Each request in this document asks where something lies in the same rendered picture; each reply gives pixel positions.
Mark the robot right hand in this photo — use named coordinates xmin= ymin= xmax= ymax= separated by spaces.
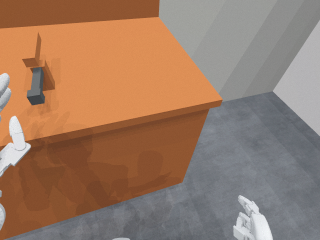
xmin=233 ymin=195 xmax=273 ymax=240

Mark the counter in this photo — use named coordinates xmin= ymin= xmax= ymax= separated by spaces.
xmin=0 ymin=0 xmax=223 ymax=240

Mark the robot left hand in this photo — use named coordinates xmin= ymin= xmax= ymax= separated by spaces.
xmin=0 ymin=73 xmax=31 ymax=177

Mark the tap lever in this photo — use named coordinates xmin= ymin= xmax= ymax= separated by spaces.
xmin=26 ymin=67 xmax=45 ymax=106

